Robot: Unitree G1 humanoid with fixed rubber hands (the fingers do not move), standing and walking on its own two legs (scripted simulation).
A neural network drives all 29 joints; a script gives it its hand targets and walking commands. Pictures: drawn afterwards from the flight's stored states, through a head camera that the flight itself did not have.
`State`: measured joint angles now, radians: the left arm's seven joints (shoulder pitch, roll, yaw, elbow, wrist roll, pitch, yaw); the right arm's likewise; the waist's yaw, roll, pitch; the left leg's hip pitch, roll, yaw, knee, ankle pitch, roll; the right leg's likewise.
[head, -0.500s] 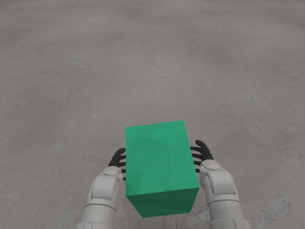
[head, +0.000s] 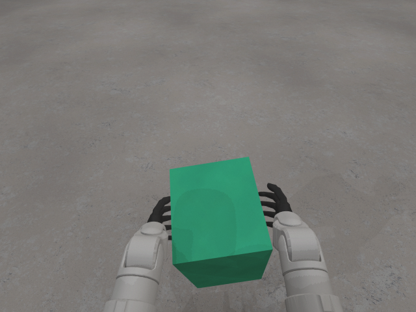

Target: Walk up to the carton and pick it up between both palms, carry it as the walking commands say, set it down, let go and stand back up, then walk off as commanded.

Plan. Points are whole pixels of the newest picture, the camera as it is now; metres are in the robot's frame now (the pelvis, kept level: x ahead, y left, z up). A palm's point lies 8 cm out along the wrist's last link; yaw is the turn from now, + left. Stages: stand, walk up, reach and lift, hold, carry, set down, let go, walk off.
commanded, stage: carry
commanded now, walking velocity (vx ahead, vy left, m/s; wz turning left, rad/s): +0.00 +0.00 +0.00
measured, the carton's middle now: (220, 230) +0.32 +0.00 -0.04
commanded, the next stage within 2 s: none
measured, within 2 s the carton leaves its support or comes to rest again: neither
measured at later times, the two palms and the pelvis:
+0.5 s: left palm (164, 233) +0.27 +0.11 +0.02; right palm (291, 222) +0.29 -0.14 +0.04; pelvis +0.00 -0.01 +0.00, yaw +0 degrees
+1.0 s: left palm (163, 226) +0.29 +0.11 +0.02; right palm (288, 215) +0.30 -0.14 +0.04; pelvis +0.01 -0.01 +0.00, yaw +0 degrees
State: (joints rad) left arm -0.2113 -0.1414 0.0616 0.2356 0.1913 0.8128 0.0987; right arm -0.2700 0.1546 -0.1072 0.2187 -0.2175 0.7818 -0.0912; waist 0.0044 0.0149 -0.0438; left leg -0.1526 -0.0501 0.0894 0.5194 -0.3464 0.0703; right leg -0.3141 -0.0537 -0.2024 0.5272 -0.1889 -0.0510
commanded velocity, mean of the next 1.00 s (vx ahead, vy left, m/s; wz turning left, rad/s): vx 0.00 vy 0.00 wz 0.00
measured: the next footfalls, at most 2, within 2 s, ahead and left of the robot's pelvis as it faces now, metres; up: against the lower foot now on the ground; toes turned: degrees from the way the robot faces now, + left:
none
